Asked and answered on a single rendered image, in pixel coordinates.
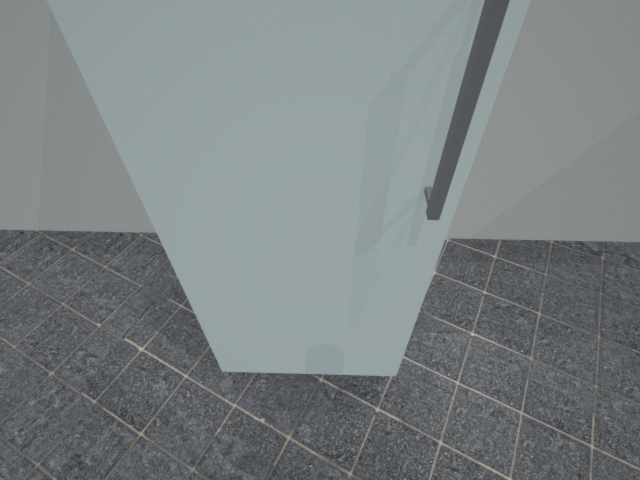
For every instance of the handle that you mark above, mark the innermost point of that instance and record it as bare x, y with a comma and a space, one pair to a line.
490, 22

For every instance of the fridge door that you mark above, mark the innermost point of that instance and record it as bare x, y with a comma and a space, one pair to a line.
281, 149

